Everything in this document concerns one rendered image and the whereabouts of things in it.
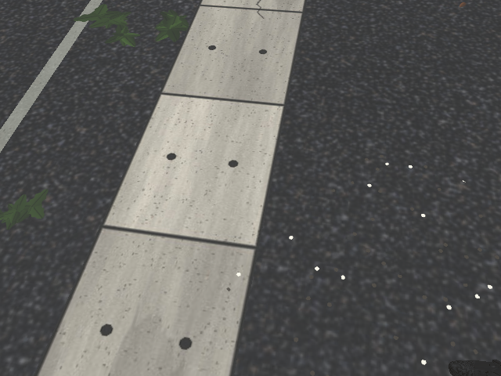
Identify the robot right hand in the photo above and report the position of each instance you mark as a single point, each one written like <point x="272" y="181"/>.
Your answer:
<point x="475" y="368"/>

